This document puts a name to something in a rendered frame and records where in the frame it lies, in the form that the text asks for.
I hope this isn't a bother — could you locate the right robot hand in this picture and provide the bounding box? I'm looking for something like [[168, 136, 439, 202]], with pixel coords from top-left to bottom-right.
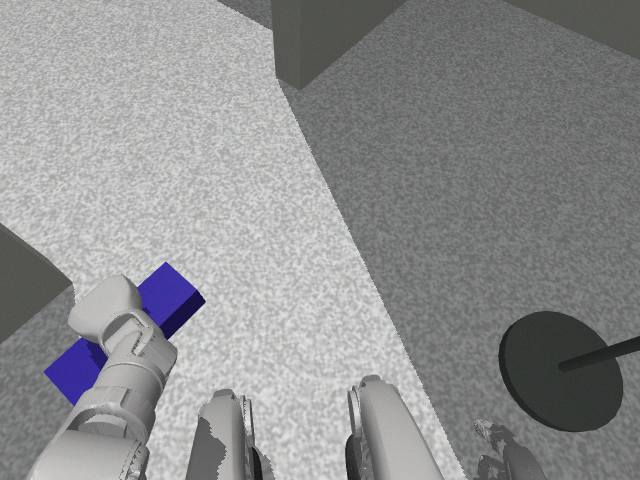
[[473, 419, 547, 480]]

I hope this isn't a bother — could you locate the carton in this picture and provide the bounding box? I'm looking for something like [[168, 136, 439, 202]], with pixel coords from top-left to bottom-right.
[[43, 262, 206, 407]]

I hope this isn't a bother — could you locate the floor lamp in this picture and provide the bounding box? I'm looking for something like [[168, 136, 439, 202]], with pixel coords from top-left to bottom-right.
[[498, 311, 640, 432]]

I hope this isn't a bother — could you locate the left robot hand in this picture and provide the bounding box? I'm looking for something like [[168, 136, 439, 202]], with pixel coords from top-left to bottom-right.
[[67, 273, 143, 344]]

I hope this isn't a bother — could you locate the right robot foot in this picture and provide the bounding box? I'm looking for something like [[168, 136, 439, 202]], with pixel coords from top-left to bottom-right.
[[345, 434, 361, 480]]

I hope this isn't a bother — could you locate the left robot arm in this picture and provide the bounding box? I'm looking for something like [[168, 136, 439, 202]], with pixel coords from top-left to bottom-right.
[[26, 309, 178, 480]]

